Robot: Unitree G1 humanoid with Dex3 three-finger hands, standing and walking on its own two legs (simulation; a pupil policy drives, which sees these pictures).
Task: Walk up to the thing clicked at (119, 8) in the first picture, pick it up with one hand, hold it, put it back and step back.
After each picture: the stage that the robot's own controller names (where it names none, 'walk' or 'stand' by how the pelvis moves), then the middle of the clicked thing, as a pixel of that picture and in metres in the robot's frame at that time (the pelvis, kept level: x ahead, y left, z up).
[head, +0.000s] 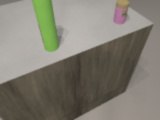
stand; (120, 12) +0.79 -0.19 +0.04
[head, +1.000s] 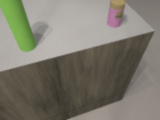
rise first; (115, 13) +0.68 -0.13 +0.07
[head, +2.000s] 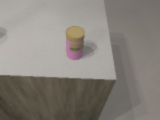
rise first; (74, 43) +0.47 +0.09 +0.07
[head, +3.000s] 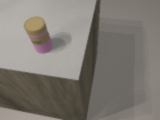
rise first; (39, 36) +0.47 +0.19 +0.08
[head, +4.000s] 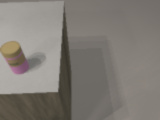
stand; (15, 58) +0.44 +0.26 +0.06
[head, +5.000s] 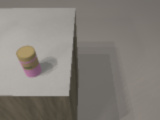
stand; (29, 62) +0.44 +0.23 +0.04
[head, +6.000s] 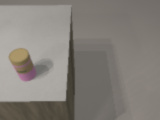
stand; (23, 65) +0.41 +0.24 +0.04
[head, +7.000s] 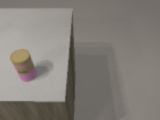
stand; (24, 66) +0.42 +0.24 +0.04
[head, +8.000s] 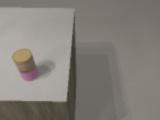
stand; (26, 65) +0.42 +0.23 +0.04
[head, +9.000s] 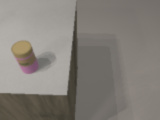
rise first; (26, 58) +0.43 +0.23 +0.04
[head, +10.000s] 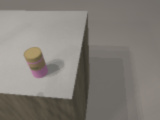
rise first; (36, 63) +0.44 +0.23 +0.04
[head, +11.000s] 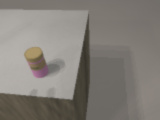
go down; (37, 63) +0.43 +0.23 +0.04
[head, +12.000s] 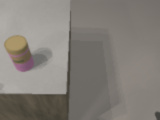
go down; (20, 54) +0.44 +0.20 +0.06
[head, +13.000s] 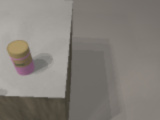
approach; (22, 58) +0.43 +0.22 +0.06
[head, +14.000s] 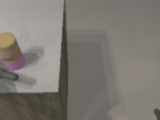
close in; (10, 52) +0.44 +0.23 +0.09
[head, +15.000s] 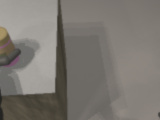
lift; (3, 48) +0.44 +0.24 +0.10
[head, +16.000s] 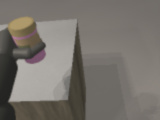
lift; (28, 41) +0.36 +0.16 +0.26
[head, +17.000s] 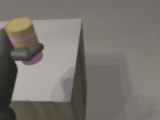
hold; (26, 42) +0.35 +0.17 +0.25
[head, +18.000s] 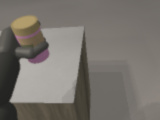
hold; (32, 40) +0.34 +0.15 +0.28
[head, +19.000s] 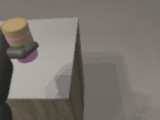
crouch; (21, 41) +0.37 +0.18 +0.24
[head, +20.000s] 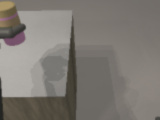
lower; (9, 24) +0.45 +0.22 +0.23
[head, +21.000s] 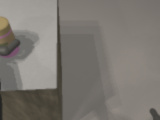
lower; (3, 38) +0.47 +0.23 +0.10
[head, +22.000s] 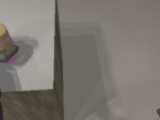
lower; (1, 44) +0.45 +0.24 +0.10
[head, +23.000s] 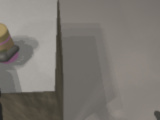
lower; (2, 44) +0.45 +0.24 +0.10
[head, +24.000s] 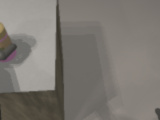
lower; out of the picture +0.46 +0.24 +0.10
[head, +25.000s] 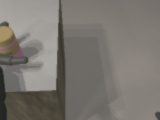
open; (8, 47) +0.45 +0.23 +0.09
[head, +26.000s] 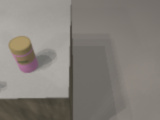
sink last; (24, 55) +0.43 +0.21 +0.08
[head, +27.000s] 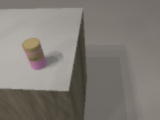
stand; (35, 54) +0.47 +0.23 +0.08
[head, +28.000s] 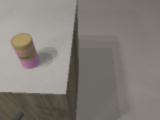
stand; (26, 51) +0.44 +0.22 +0.09
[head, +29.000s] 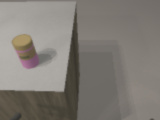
stand; (26, 52) +0.46 +0.22 +0.09
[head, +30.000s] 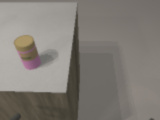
stand; (28, 53) +0.45 +0.22 +0.09
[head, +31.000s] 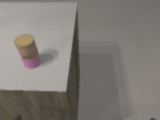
stand; (28, 52) +0.46 +0.22 +0.10
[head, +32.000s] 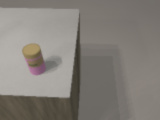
stand; (34, 59) +0.45 +0.21 +0.04
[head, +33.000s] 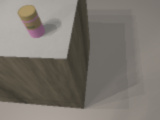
walk; (32, 22) +0.57 +0.23 +0.06
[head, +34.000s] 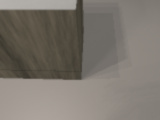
walk; out of the picture +0.87 +0.18 +0.06
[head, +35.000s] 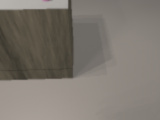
stand; out of the picture +1.05 +0.25 +0.06
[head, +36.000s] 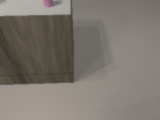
stand; out of the picture +1.02 +0.24 +0.04
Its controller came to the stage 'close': yes
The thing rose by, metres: 0.24
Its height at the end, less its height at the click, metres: +0.00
